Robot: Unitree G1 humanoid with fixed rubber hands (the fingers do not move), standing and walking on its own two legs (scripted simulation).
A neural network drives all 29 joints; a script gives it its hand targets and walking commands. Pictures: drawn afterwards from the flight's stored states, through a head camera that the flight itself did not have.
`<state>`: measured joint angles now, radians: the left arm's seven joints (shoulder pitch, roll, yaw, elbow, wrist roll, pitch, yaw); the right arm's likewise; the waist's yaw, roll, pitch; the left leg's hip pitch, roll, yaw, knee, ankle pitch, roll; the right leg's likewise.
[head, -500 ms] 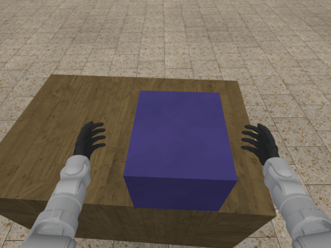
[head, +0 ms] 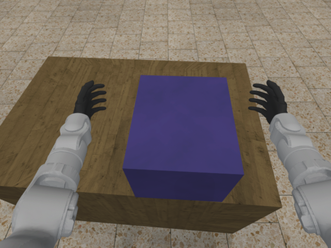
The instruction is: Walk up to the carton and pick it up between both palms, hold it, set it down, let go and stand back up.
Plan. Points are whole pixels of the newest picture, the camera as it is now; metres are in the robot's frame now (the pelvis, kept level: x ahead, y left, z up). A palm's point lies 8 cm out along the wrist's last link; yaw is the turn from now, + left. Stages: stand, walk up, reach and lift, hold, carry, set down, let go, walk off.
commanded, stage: reach and lift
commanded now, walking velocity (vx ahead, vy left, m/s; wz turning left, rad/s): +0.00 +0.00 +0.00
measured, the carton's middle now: (180, 137) +0.46 -0.03 -0.07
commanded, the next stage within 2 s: none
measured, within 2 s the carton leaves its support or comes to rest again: neither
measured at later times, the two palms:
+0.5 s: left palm (95, 141) +0.42 +0.22 -0.03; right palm (253, 140) +0.42 -0.24 -0.04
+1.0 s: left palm (108, 145) +0.43 +0.19 -0.06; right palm (241, 144) +0.42 -0.21 -0.06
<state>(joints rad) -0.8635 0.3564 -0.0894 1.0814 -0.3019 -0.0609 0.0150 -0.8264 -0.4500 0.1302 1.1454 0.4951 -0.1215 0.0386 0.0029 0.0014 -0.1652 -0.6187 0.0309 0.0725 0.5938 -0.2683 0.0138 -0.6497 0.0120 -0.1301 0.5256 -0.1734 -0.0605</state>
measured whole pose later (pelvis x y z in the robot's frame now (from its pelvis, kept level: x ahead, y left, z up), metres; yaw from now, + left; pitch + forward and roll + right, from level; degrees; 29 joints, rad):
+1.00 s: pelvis -0.02 +0.00 -0.07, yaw +0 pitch +32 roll -1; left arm -0.88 0.25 -0.08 1.30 -0.30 -0.43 0.03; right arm -0.89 -0.29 0.08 1.33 0.39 -0.43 -0.01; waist 0.00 0.02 -0.27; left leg -1.16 0.04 0.06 1.04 -0.42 0.02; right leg -1.20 -0.02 -0.14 0.97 -0.33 -0.07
